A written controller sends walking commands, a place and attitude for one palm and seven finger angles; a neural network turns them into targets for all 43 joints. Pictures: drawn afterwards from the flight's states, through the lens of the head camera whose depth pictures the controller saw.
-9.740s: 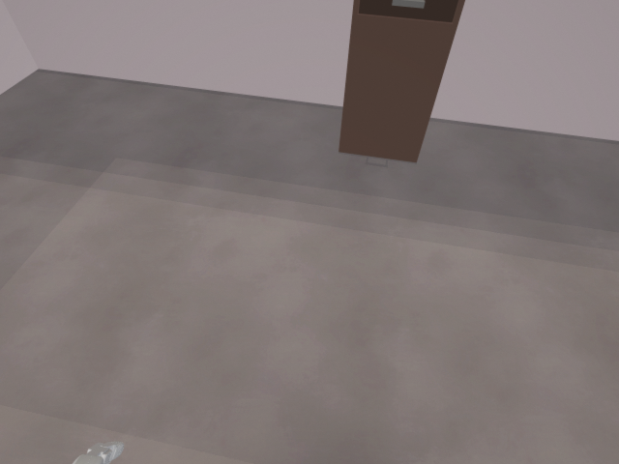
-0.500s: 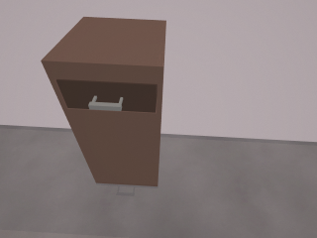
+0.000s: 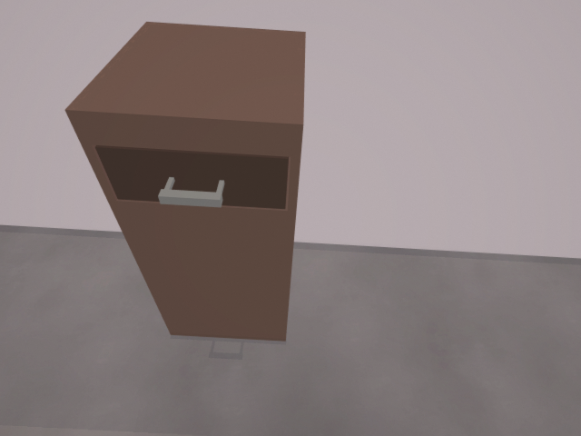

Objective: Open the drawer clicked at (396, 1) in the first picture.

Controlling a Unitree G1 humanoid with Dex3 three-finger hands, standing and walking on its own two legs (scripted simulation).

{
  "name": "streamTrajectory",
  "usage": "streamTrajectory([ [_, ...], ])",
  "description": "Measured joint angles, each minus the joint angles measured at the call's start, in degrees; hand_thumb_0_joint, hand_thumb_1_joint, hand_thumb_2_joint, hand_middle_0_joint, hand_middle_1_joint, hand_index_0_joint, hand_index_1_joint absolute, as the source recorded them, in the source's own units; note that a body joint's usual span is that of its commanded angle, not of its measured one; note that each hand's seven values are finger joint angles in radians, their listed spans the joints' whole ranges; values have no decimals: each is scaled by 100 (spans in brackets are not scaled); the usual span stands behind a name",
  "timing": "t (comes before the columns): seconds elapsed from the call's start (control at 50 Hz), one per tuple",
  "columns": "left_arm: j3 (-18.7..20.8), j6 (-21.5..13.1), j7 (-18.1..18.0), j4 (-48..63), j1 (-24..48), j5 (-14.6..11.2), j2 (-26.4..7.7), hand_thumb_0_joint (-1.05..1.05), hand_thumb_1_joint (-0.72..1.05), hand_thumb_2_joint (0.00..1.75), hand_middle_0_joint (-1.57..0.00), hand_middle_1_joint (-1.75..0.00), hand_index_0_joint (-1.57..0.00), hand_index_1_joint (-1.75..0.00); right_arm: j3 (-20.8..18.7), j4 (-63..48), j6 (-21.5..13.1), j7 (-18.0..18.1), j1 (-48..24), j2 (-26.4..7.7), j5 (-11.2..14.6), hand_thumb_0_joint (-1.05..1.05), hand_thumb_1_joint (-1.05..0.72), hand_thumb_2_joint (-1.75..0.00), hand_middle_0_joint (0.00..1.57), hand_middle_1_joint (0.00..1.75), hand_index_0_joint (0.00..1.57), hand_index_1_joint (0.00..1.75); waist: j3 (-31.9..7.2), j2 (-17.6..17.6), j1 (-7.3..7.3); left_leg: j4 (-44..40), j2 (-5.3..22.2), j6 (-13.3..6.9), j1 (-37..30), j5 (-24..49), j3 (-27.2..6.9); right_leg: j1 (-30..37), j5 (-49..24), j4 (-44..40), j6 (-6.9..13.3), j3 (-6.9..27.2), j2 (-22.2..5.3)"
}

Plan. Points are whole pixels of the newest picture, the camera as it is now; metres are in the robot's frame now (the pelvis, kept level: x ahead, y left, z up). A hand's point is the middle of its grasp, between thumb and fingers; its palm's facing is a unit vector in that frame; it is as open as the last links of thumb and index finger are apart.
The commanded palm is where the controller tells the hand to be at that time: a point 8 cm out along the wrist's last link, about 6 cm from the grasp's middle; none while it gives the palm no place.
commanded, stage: look again from close up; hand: left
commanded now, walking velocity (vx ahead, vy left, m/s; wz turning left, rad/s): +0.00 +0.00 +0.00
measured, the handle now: (193, 190) +0.55 +0.23 -0.01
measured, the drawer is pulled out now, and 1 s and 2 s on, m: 0.00 0.00 0.00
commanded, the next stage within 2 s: raise the hand with hooked fingers in 0.10 s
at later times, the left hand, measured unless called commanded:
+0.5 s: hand (167, 366) +0.22 +0.19 -0.03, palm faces +0.00 -0.36 -0.93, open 7.9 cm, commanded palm +0.14 +0.22 -0.03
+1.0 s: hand (161, 335) +0.25 +0.20 -0.01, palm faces +0.00 -0.11 -0.99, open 10.8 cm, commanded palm +0.22 +0.21 +0.05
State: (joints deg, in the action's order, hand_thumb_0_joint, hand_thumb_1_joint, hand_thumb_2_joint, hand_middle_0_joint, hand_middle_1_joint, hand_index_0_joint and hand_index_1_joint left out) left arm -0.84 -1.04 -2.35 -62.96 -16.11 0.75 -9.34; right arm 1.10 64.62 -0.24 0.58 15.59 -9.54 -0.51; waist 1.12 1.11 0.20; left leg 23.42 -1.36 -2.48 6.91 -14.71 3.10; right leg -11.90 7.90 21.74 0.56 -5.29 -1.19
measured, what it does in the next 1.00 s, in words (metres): stands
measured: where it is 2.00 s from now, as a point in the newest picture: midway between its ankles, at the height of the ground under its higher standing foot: outside the picture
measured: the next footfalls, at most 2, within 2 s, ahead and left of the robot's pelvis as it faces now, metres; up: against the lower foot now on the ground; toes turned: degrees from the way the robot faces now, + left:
none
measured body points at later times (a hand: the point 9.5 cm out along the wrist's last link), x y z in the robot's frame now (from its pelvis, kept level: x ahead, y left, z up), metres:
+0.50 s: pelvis +0.00 +0.01 -0.03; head +0.01 -0.02 +0.42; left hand +0.21 +0.21 +0.02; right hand +0.18 -0.24 -0.11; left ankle -0.02 +0.09 -0.74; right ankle +0.04 -0.10 -0.74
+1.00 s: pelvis +0.03 -0.03 -0.03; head +0.07 -0.06 +0.42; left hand +0.24 +0.20 +0.05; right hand +0.25 -0.22 -0.13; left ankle -0.02 +0.09 -0.74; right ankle +0.04 -0.10 -0.74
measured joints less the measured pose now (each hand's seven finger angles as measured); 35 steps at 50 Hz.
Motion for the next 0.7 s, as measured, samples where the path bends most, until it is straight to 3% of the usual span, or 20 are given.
streamTrajectory([
  [0.22,-9,-22,-67,-36,-193,10,97,1,91,90,-20,-30,-20,-30,6,-6,-26,45,40,112,23,0,-92,-90,20,30,20,30,-37,-7,53,52,-51,-72,-40,-110,33,14,113,92,-87,40,-51],
  [0.26,-219,595,-228,1817,-739,455,-50,2,92,89,-21,-30,-21,-30,102,-578,-290,193,303,28,164,1,-93,-90,20,30,20,30,72,11,178,133,-99,-91,-47,-175,155,-163,315,471,-21,186,-85],
  [0.32,-417,722,-808,4142,-1267,988,-434,4,92,89,-21,-31,-21,-32,18,-1256,-1116,361,587,-94,309,2,-93,-90,20,30,20,30,-98,5,155,237,-290,-106,131,-221,225,-536,830,1122,73,361,-122],
  [0.38,-558,637,-1220,5346,-983,2188,-621,4,88,87,-21,-33,-21,-34,-41,-1832,-1381,274,398,-393,105,2,-92,-90,20,30,20,30,-278,-281,-9,768,-336,-157,635,-410,128,-910,749,1414,71,449,-72],
  [0.46,-485,296,-1841,6058,-691,4130,-567,3,80,84,-21,-38,-21,-38,-150,-2652,-815,-97,-281,-564,-171,1,-92,-90,20,30,20,30,-609,-445,-13,1276,-181,-128,1240,-660,321,-1527,864,1764,83,640,112],
  [0.52,-516,-46,-2060,6300,-834,5160,-425,2,74,82,-21,-41,-21,-42,-202,-3238,-195,-354,-777,-538,-208,1,-91,-90,20,30,20,30,-673,-310,120,1501,-65,-84,1497,-796,507,-1870,914,2010,123,806,249],
  [0.62,-652,-331,-2487,6362,-1333,6203,-450,1,61,77,-23,-49,-23,-49,-274,-3821,411,-526,-1256,-577,-259,1,-91,-90,20,30,20,30,-665,-28,506,1894,26,20,1875,-1006,510,-2278,1130,2429,222,790,327],
  [0.7,-471,-230,-2760,6198,-1302,6542,-739,0,51,73,-25,-55,-25,-55,-308,-3807,561,-467,-1432,-574,-340,1,-91,-90,20,30,19,30,-749,80,793,2277,51,96,2239,-1184,320,-2568,1350,2761,306,592,310],
])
